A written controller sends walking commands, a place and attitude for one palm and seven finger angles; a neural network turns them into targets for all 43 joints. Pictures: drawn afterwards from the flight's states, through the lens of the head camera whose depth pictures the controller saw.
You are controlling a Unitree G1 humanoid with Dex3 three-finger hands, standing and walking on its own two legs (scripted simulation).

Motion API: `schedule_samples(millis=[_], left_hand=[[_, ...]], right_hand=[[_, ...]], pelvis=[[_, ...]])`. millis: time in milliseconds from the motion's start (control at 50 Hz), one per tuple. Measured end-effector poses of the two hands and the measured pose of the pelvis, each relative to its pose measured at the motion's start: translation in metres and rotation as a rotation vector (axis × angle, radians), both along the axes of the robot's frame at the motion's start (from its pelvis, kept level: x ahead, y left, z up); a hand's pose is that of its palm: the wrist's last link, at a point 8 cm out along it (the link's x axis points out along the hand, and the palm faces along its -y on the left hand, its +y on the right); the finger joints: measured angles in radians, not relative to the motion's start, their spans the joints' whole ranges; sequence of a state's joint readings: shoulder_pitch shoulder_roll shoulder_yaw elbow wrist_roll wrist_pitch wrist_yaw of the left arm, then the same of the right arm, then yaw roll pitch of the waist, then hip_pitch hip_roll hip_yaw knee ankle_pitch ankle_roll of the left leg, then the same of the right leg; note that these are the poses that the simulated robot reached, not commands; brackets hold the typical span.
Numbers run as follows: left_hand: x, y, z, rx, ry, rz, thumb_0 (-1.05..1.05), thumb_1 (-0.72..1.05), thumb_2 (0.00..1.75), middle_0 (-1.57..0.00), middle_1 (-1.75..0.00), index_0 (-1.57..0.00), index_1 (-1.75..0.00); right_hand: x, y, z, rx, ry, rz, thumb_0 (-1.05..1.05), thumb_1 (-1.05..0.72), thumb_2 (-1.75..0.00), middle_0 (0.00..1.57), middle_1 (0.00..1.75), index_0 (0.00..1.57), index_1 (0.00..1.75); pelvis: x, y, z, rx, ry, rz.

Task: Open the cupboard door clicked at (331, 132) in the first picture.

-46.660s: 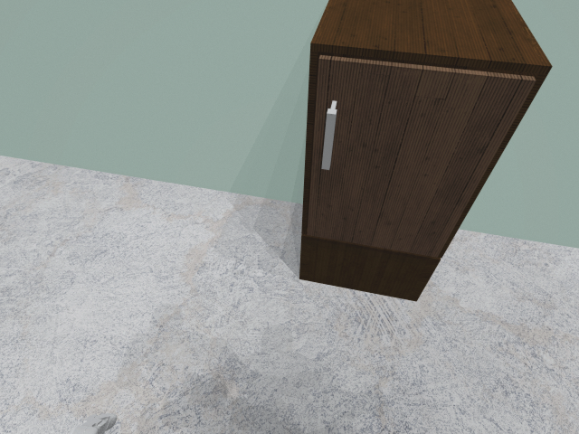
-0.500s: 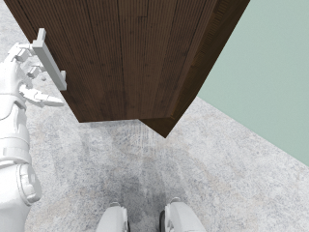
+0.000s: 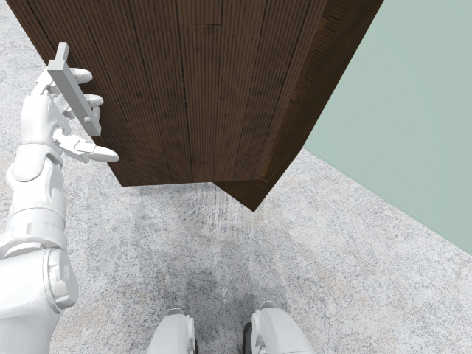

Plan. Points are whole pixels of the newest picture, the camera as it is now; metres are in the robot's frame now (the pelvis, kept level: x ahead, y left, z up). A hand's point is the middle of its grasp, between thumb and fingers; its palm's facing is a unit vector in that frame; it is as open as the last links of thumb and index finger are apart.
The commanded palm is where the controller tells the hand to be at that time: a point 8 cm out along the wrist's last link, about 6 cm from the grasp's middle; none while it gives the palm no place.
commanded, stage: slide the fingers in behind the handle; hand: left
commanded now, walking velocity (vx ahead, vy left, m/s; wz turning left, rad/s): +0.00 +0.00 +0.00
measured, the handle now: (80, 94) +0.53 +0.24 +0.06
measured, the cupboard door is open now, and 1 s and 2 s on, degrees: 42 43 63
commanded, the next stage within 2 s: close the thumb around the handle in 0.58 s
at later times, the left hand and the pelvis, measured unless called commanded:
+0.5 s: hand (95, 120) +0.48 +0.21 +0.06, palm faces +0.07 -1.00 -0.02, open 14.1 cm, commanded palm +0.46 +0.25 +0.06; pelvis +0.00 +0.00 +0.00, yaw +0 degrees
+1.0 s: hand (94, 119) +0.48 +0.21 +0.06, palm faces +0.06 -1.00 -0.02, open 11.1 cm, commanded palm +0.46 +0.25 +0.06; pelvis +0.00 +0.00 +0.00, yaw +0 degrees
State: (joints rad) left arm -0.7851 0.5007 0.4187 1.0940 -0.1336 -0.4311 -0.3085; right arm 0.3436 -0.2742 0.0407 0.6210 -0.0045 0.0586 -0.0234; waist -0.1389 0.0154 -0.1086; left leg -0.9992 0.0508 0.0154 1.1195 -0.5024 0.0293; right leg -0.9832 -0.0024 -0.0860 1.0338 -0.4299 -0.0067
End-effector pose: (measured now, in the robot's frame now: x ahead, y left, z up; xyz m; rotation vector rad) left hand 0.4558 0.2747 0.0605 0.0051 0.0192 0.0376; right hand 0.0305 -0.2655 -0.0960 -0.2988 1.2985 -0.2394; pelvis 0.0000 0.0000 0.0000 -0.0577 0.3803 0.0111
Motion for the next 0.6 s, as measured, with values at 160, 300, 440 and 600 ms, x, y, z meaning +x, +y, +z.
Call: schedule_samples(millis=[160,300,440,600], left_hand=[[0.005,-0.01,-0.001,0.006,0.004,0.026,-0.02,-0.5,0.3,-0.3,-1.2,-0.3,-1.2],[0.0,-0.012,-0.001,0.016,0.006,0.04,-0.02,-0.5,0.3,-0.3,-1.2,-0.27,-1.2],[-0.001,-0.011,-0.001,0.016,0.007,0.035,-0.02,-0.5,0.3,-0.3,-1.2,-0.27,-1.2],[0.002,-0.01,-0.002,0.013,0.002,0.021,-0.02,-0.5,0.3,-0.3,-1.2,-0.29,-1.21]], right_hand=[[-0.006,0.002,-0.003,0.02,0.0,-0.014,0.01,-0.9,-0.9,0.21,0.3,0.21,0.3],[-0.01,0.004,-0.005,0.04,0.025,-0.016,0.01,-0.9,-0.9,0.21,0.3,0.21,0.3],[-0.007,0.002,-0.004,0.033,0.022,-0.013,0.01,-0.9,-0.9,0.21,0.3,0.21,0.3],[0.001,-0.001,-0.002,0.015,0.002,-0.002,0.01,-0.9,-0.9,0.21,0.3,0.21,0.3]], pelvis=[[0.0,-0.002,-0.001,0.005,0.004,-0.005],[0.002,-0.003,0.001,0.007,0.0,-0.003],[0.003,-0.004,0.002,0.007,-0.004,0.0],[0.004,-0.003,0.001,0.006,-0.001,0.003]])
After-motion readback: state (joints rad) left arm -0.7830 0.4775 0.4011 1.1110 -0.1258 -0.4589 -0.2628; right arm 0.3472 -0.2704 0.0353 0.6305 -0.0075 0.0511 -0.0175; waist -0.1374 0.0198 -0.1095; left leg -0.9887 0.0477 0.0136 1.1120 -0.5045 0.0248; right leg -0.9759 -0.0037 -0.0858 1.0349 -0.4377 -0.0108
